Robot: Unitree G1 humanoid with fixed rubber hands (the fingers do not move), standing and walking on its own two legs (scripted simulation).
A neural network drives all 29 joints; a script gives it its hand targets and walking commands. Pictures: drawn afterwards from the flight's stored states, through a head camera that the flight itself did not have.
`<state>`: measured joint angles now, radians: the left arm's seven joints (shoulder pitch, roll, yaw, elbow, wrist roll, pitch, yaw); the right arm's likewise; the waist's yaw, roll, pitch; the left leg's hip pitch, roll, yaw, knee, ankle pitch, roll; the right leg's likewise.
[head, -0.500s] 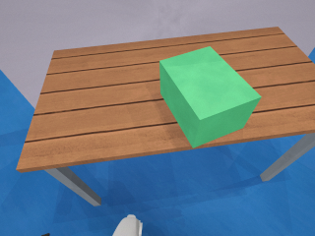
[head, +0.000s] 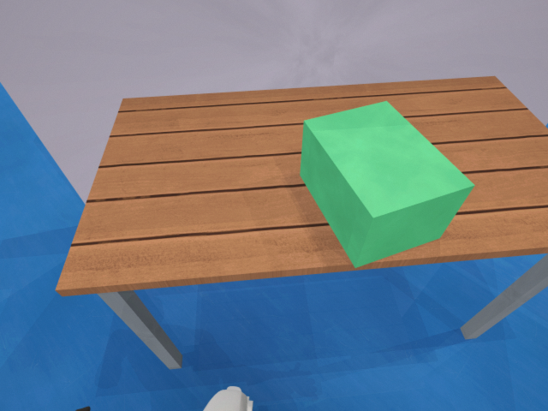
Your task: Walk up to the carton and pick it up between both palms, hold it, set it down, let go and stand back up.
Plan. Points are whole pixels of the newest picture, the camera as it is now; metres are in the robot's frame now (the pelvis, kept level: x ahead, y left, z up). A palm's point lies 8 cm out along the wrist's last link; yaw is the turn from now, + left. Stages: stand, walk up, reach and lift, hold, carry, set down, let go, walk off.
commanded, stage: walk up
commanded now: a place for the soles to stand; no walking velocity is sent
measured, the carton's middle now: (371, 179) +0.54 -0.16 +0.00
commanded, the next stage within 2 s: none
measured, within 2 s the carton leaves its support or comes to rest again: neither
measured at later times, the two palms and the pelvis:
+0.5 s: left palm out of the picture +0.06 +0.34 -0.09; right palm out of the picture +0.07 -0.30 -0.11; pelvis -0.01 +0.01 +0.00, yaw +3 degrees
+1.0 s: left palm out of the picture +0.03 +0.34 -0.09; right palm out of the picture +0.05 -0.30 -0.10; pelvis -0.04 +0.02 +0.00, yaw +4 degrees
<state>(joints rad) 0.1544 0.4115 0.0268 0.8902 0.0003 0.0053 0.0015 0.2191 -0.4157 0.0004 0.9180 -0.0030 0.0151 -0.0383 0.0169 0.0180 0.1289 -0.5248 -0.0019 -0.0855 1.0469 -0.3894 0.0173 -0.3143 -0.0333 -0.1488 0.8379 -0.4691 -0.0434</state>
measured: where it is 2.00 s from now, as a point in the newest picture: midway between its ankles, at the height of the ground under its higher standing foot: outside the picture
